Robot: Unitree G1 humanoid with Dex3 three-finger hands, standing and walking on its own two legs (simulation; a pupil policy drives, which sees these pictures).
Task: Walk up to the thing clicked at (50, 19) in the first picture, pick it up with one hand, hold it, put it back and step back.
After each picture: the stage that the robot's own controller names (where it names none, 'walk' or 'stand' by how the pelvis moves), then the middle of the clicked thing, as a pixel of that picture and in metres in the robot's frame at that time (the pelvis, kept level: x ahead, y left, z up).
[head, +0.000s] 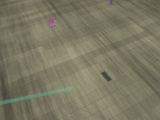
stand; (51, 22) +1.86 +0.48 -0.72
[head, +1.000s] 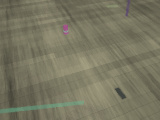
walk; (65, 29) +1.77 +0.22 -0.70
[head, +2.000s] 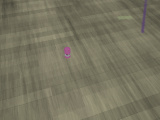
walk; (67, 52) +1.21 +0.18 -0.71
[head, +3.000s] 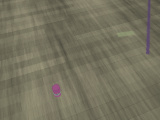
walk; (56, 90) +0.73 +0.27 -0.71
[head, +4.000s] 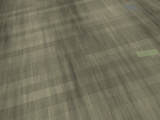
walk; out of the picture +0.42 +0.29 -0.70
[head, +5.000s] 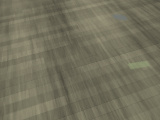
stand; out of the picture +0.29 +0.26 -0.72
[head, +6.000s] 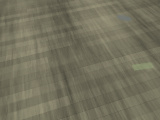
stand; out of the picture +0.29 +0.24 -0.73
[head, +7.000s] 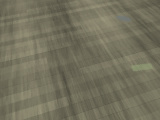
stand; out of the picture +0.29 +0.26 -0.73
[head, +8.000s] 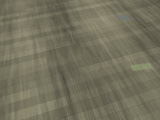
stand; out of the picture +0.28 +0.26 -0.73
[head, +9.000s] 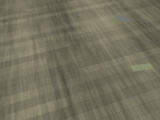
go down; out of the picture +0.28 +0.26 -0.73
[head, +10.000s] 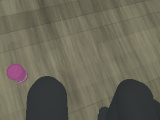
go down; (18, 74) +0.36 +0.30 -0.31
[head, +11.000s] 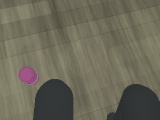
approach; (29, 76) +0.35 +0.29 -0.31
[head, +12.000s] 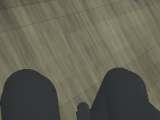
close in; out of the picture +0.33 +0.32 -0.22
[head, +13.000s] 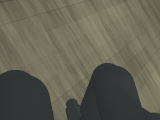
close; out of the picture +0.34 +0.32 -0.21
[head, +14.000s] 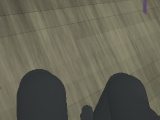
lift; out of the picture +0.28 +0.31 -0.16
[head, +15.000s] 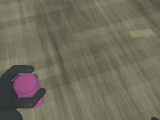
lift; (30, 91) +0.31 +0.20 +0.01
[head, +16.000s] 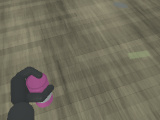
hold; (40, 90) +0.33 +0.18 +0.01
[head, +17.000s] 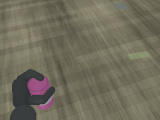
hold; (41, 92) +0.33 +0.18 +0.00
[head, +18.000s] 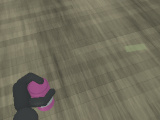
crouch; (42, 94) +0.33 +0.17 -0.03
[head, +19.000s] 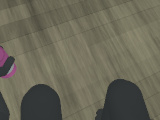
lower; (0, 63) +0.40 +0.28 -0.11
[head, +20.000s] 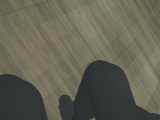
lower; out of the picture +0.38 +0.33 -0.22
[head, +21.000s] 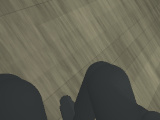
lower; out of the picture +0.36 +0.33 -0.21
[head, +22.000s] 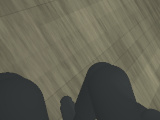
lower; out of the picture +0.36 +0.33 -0.22
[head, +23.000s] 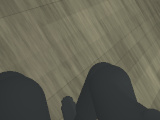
lower; out of the picture +0.35 +0.33 -0.22
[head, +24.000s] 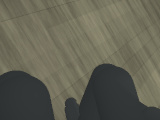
open; out of the picture +0.33 +0.31 -0.22
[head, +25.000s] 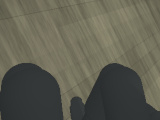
stand; out of the picture +0.33 +0.29 -0.21
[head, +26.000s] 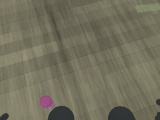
walk; (47, 102) +0.35 +0.24 -0.50
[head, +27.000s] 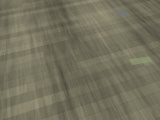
stand; out of the picture +0.29 +0.23 -0.66
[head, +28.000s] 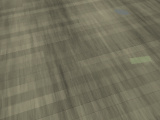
stand; out of the picture +0.30 +0.23 -0.67
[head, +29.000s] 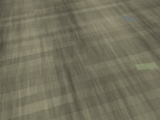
stand; out of the picture +0.32 +0.22 -0.72
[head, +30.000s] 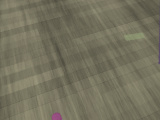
walk; (57, 119) +0.37 +0.20 -0.70
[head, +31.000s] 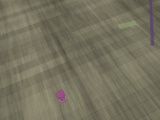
walk; (61, 96) +0.59 +0.27 -0.70
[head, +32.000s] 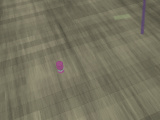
stand; (60, 67) +0.94 +0.27 -0.70
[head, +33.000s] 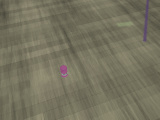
stand; (64, 71) +0.95 +0.24 -0.72
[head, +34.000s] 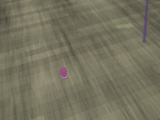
stand; (64, 73) +0.96 +0.25 -0.73
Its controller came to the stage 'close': yes
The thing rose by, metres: 0.72
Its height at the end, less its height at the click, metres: +0.00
